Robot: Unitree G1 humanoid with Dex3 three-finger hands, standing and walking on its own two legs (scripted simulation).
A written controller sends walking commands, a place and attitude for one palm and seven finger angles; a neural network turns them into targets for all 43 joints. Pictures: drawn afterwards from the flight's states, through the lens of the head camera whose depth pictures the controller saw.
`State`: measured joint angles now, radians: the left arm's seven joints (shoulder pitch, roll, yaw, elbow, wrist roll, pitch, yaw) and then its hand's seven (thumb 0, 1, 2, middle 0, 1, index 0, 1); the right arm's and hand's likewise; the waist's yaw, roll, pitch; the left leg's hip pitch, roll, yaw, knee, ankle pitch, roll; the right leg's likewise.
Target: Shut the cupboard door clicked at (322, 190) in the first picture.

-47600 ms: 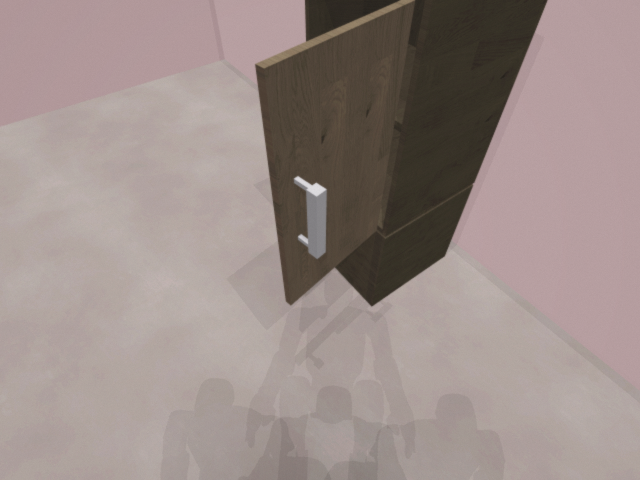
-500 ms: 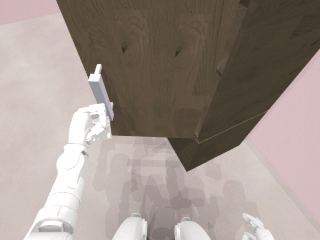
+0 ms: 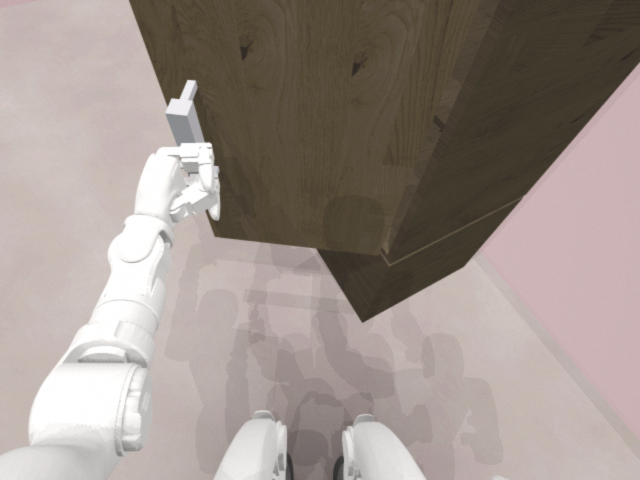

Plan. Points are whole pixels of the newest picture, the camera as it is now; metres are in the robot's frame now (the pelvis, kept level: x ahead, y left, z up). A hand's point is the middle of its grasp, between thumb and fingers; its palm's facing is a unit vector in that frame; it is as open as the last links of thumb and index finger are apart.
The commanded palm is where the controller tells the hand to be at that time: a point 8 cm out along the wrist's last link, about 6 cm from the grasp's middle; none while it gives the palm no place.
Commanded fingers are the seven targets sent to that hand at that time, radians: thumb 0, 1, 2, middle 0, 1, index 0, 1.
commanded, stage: push the door shut along its arc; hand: left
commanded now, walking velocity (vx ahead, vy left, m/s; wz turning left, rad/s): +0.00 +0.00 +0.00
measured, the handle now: (200, 146) +0.53 +0.16 +0.05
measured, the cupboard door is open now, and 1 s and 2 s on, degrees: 55 40 27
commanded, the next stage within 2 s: pull the fist back off the door in 1.24 s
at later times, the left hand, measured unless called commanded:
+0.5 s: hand (247, 155) +0.52 +0.09 +0.06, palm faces -0.31 -0.95 -0.05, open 3.1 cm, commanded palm +0.52 +0.12 +0.06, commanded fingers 0.00 0.90 0.90 -1.30 -1.50 -1.30 -1.50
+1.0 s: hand (271, 131) +0.56 +0.06 +0.06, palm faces -0.40 -0.92 -0.04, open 3.1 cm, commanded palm +0.58 +0.08 +0.06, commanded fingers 0.00 0.90 0.90 -1.30 -1.50 -1.30 -1.50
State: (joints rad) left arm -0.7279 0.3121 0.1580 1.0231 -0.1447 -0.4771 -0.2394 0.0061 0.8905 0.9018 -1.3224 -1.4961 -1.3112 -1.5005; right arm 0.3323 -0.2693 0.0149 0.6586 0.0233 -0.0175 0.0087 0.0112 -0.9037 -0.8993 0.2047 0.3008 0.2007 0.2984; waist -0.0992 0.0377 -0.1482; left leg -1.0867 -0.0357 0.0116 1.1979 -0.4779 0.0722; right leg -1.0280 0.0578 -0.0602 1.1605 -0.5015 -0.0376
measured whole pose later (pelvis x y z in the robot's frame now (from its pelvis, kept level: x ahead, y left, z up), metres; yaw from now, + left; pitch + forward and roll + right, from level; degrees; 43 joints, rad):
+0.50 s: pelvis +0.00 +0.00 -0.02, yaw -1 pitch +26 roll -4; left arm -1.03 0.41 0.16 1.21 -0.11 -0.40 -0.32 0.02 0.90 0.90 -1.30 -1.50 -1.30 -1.50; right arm 0.36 -0.28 0.03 0.67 0.01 -0.03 0.02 0.01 -0.90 -0.90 0.20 0.30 0.20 0.30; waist -0.19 0.06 -0.15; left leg -1.23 -0.02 -0.01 1.27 -0.50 0.07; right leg -1.16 0.07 -0.08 1.21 -0.51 -0.04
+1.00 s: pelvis +0.01 -0.02 -0.02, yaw -2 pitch +29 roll -4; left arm -1.18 0.51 0.20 1.27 -0.08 -0.28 -0.42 0.02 0.89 0.92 -1.29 -1.50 -1.30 -1.50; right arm 0.39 -0.27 0.05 0.66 0.01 -0.03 0.01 0.01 -0.90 -0.90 0.21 0.30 0.20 0.30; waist -0.23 0.06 -0.13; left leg -1.29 0.01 -0.01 1.31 -0.52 0.05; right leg -1.23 0.10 -0.08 1.25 -0.53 -0.07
